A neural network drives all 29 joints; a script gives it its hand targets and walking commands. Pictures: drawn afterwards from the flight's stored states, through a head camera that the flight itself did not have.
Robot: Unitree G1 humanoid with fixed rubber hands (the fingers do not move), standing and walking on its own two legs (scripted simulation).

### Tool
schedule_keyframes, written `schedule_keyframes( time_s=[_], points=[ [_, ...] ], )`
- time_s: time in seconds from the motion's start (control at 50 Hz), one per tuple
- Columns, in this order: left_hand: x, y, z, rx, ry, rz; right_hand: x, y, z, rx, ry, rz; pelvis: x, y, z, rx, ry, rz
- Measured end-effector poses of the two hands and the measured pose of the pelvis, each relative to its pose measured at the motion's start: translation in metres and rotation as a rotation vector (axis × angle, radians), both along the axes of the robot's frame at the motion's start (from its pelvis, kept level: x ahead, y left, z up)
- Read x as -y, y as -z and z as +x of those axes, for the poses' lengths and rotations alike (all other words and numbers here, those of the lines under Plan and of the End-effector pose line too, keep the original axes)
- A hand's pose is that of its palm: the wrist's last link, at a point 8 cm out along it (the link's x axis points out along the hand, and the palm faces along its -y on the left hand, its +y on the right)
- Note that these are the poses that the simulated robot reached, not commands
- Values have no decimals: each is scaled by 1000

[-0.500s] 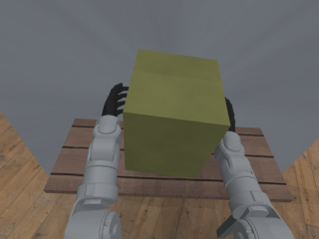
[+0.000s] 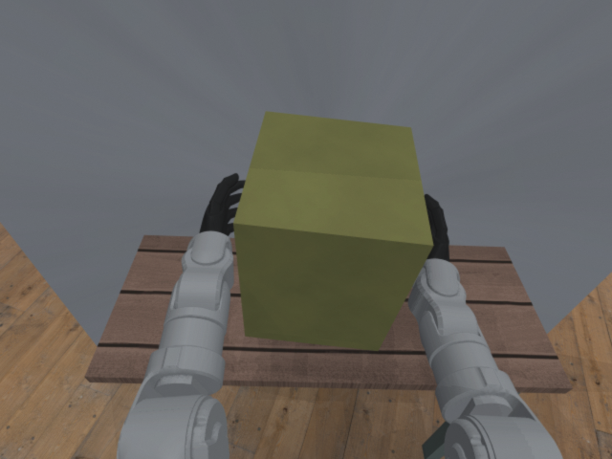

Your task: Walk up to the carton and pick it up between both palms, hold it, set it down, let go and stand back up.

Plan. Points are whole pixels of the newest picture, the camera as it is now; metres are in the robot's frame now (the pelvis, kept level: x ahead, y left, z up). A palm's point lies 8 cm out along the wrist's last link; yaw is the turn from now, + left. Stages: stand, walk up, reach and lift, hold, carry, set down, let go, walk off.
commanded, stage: set down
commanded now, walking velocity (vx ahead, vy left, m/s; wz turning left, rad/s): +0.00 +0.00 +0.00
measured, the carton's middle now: (324, 236) +0.40 -0.01 +0.09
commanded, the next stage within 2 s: none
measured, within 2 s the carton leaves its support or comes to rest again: neither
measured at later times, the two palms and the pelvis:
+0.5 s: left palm (224, 236) +0.41 +0.13 +0.08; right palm (426, 265) +0.36 -0.16 +0.07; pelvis +0.00 +0.00 +0.00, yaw -2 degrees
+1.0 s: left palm (229, 243) +0.43 +0.13 +0.04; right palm (419, 271) +0.37 -0.16 +0.04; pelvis +0.01 +0.01 +0.00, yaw -1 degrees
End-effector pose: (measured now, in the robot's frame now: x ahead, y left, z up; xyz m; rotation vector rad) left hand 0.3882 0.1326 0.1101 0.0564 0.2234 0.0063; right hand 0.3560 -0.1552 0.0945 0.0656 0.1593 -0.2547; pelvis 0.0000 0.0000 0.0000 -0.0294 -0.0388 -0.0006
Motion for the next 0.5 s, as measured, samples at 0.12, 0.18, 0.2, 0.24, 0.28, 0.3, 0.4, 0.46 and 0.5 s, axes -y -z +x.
schedule_keyframes(
  time_s=[0.12,0.18,0.2,0.24,0.28,0.3,0.4,0.46,0.5],
  points=[
    [2,3,5,-11,11,-4,2,3,1,-10,13,-1,0,0,-1,-17,8,2],
    [3,5,7,-16,18,-7,3,4,1,-15,19,-3,0,-1,-1,-23,12,4],
    [4,6,8,-18,20,-8,3,5,1,-17,22,-3,0,-1,-1,-25,14,4],
    [4,8,9,-22,24,-10,3,7,2,-21,26,-4,0,-1,-1,-29,18,5],
    [4,11,11,-27,29,-12,3,9,2,-25,30,-5,0,-1,-1,-33,21,6],
    [4,12,12,-29,31,-13,3,10,2,-27,33,-5,0,-1,-1,-36,22,6],
    [4,21,15,-40,41,-16,3,17,2,-38,42,-6,-1,-1,1,-52,28,6],
    [4,26,17,-47,46,-17,2,22,3,-44,48,-6,-2,-1,2,-66,30,6],
    [4,30,18,-51,50,-17,2,26,3,-48,51,-6,-2,0,2,-76,31,6]
  ],
)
